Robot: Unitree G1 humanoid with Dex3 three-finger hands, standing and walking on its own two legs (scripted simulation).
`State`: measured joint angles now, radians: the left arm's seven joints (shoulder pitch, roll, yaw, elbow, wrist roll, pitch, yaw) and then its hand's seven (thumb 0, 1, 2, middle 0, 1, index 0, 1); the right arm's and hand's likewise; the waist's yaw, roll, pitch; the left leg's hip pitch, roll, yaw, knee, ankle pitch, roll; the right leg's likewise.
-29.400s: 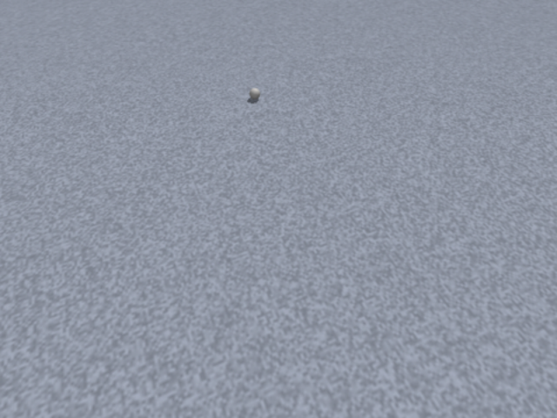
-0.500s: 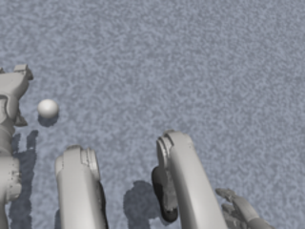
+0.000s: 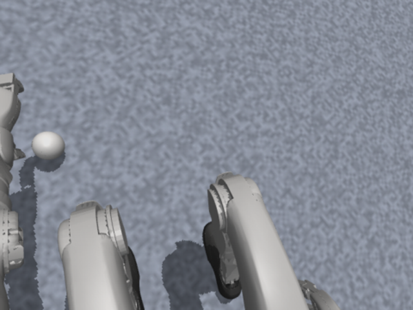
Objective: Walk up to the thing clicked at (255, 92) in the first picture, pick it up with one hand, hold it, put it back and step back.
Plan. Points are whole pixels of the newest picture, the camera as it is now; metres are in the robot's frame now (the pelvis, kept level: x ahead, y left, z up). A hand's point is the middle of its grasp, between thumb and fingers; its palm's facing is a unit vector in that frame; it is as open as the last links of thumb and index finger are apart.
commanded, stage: home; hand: left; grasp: from above
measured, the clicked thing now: (48, 145) +0.49 +0.29 -0.31
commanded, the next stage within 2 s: none
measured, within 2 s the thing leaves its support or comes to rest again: neither
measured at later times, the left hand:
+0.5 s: hand out of the picture +0.30 +0.26 +0.06, palm faces -0.20 -0.75 -0.64, open 7.7 cm
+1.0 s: hand out of the picture +0.24 +0.21 +0.28, palm faces +0.20 -0.95 -0.22, open 7.4 cm
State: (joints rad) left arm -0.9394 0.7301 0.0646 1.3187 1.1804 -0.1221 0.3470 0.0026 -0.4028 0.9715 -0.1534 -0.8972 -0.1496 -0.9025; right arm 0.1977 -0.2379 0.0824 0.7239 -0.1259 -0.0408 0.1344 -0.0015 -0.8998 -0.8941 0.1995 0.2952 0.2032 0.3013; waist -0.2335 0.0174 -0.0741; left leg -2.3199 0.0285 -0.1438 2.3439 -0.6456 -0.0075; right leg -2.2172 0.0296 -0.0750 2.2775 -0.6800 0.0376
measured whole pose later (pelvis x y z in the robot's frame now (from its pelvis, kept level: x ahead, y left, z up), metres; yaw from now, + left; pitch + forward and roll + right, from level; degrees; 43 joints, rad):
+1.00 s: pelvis +0.07 +0.00 +0.34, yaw +9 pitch +15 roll -3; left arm 0.36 0.23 0.05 0.00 -0.06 0.43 0.08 0.01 0.90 0.90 -0.21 -0.29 -0.21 -0.30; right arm 0.28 -0.20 0.05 0.54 0.03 -0.15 -0.15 0.01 -0.90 -0.90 0.20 0.30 0.20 0.30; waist -0.07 0.04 -0.18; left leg -0.90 0.04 -0.07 1.15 -0.51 -0.02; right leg -0.82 0.00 -0.06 1.08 -0.52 0.01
